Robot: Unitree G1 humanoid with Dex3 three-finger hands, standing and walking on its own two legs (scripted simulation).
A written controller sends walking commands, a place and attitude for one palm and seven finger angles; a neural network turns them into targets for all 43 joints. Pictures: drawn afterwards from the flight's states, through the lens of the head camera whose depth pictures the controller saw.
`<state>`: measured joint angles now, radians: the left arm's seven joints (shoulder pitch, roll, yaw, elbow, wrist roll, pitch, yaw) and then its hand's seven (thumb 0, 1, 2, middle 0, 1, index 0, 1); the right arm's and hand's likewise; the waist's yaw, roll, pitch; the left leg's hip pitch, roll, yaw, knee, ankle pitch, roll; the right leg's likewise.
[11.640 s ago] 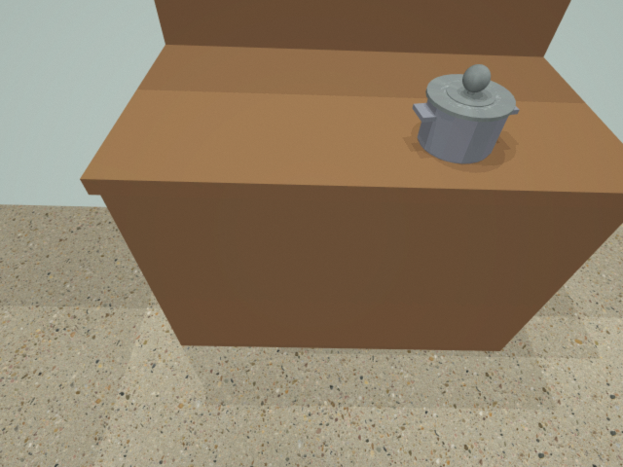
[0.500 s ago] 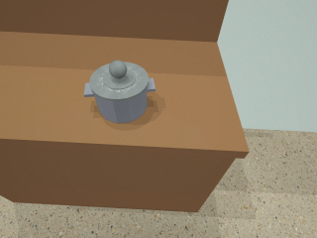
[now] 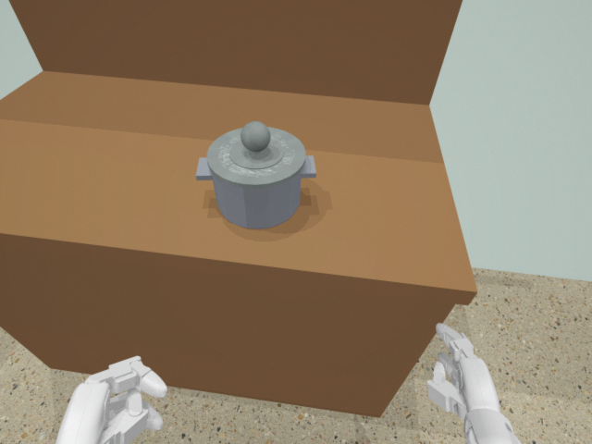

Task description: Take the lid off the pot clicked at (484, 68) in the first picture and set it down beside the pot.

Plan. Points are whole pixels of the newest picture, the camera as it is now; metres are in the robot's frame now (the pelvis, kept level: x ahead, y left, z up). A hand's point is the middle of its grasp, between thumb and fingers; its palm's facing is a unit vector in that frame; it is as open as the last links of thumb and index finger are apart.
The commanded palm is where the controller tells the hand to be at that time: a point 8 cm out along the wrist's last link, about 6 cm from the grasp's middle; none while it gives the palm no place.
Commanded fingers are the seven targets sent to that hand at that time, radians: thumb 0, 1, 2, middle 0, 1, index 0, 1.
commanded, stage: lift the closed hand beside the body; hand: left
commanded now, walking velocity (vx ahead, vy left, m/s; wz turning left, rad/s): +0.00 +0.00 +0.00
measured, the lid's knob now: (255, 136) +0.53 +0.15 +0.15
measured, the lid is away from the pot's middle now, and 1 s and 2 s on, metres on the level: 0.00 0.00 0.00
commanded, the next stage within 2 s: raise the hand higher, near the body in 0.06 s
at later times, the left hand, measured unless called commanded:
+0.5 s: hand (111, 371) +0.16 +0.23 +0.08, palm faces +0.24 -0.89 -0.39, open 3.1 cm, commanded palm +0.11 +0.27 +0.11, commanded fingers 0.00 0.90 0.90 -1.30 -1.50 -1.30 -1.50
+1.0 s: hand (104, 320) +0.19 +0.23 +0.14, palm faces +0.31 -0.87 -0.39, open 3.1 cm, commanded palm +0.14 +0.27 +0.17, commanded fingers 0.00 0.90 0.90 -1.30 -1.50 -1.30 -1.50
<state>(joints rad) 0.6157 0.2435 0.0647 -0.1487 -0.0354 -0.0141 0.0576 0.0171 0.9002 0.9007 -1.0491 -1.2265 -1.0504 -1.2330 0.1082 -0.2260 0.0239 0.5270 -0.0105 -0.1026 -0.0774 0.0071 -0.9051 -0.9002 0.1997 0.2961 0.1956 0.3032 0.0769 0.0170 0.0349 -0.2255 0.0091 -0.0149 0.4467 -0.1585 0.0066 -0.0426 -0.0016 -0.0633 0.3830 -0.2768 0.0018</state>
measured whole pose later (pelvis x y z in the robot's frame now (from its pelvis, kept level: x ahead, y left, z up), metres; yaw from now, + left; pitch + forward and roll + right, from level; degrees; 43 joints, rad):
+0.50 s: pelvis +0.01 +0.01 +0.00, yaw -2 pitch -5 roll -1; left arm 0.68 0.31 0.18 -0.39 -0.03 -0.07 0.07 0.02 0.89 0.90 -1.30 -1.50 -1.30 -1.50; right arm 0.17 -0.21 0.01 0.61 -0.01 -0.13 -0.07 0.01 -0.90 -0.90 0.20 0.30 0.20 0.30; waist 0.06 0.04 0.06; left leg -0.17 0.01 0.02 0.42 -0.16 0.01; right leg 0.00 -0.01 -0.03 0.35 -0.27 0.01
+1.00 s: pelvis +0.01 +0.01 +0.00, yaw -2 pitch -6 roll -1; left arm 0.58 0.33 0.24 -0.50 -0.05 -0.10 0.08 0.02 0.89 0.90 -1.30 -1.50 -1.30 -1.50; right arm 0.16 -0.20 0.03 0.61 -0.02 -0.12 -0.06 0.01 -0.90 -0.90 0.20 0.30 0.20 0.30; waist 0.08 0.05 0.06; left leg -0.16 0.01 0.02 0.42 -0.17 0.01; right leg 0.02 0.00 -0.03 0.34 -0.27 0.01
